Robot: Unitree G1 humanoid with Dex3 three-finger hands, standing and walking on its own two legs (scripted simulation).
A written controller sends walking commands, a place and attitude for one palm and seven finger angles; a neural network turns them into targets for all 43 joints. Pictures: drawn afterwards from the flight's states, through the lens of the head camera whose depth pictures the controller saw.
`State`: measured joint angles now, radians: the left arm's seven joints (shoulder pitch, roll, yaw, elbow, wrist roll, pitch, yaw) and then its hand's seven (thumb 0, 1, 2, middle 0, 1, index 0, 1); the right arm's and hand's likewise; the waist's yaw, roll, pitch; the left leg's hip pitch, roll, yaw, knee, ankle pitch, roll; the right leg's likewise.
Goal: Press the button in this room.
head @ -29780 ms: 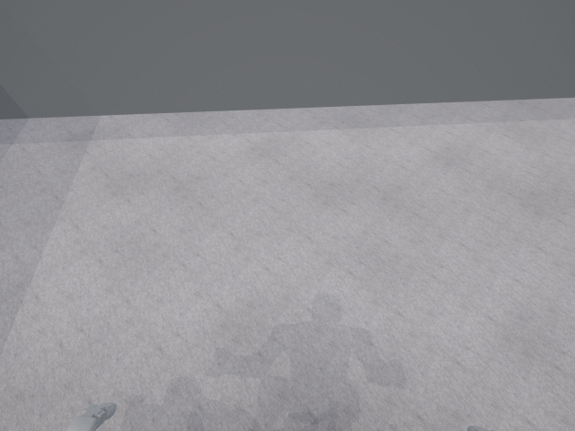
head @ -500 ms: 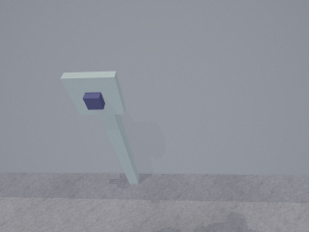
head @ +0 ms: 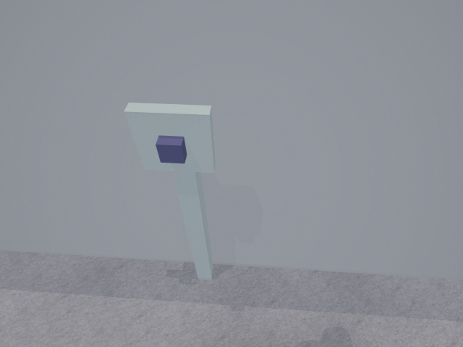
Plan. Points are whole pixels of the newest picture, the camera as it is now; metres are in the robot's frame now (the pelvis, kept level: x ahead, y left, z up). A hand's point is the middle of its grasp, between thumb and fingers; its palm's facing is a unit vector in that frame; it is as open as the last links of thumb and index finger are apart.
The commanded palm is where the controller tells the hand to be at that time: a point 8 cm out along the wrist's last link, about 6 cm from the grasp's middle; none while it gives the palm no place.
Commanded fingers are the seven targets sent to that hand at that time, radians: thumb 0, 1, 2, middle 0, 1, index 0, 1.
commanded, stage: come to a stop and stand still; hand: left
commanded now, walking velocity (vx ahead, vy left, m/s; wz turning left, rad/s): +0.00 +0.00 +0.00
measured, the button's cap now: (172, 148) +0.47 +0.17 +0.07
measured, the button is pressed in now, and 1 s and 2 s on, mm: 0 0 0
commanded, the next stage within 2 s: look again from close up in 0.40 s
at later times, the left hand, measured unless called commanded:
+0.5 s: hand out of the picture +0.02 +0.16 -0.17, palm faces +0.02 -0.98 -0.20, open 7.4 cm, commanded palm none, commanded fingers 0.00 0.90 0.90 -0.20 -0.30 -0.20 -0.30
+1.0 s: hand out of the picture -0.03 +0.17 -0.18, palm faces +0.04 -0.99 -0.16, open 7.4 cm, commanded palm none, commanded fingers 0.00 0.90 0.90 -0.20 -0.30 -0.20 -0.30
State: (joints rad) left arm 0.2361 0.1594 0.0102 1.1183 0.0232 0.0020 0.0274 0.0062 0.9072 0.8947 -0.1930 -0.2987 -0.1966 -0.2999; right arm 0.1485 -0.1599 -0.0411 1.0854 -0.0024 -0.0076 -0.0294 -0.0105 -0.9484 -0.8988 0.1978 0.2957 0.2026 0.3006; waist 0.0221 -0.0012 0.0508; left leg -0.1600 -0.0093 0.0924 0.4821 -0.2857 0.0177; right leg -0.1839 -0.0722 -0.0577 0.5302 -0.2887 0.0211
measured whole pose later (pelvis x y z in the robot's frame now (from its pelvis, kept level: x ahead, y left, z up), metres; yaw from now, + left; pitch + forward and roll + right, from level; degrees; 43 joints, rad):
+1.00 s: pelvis -0.02 +0.00 +0.00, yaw +1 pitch -2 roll +0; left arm 0.32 0.16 -0.01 1.08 0.02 0.00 0.03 0.01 0.91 0.89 -0.19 -0.30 -0.20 -0.30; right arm 0.28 -0.16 0.01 1.07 -0.02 -0.01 -0.02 0.01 -0.93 -0.90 0.19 0.30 0.20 0.30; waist 0.01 -0.02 0.02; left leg -0.21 0.01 0.06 0.49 -0.25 0.02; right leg -0.19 -0.05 -0.09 0.48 -0.26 0.01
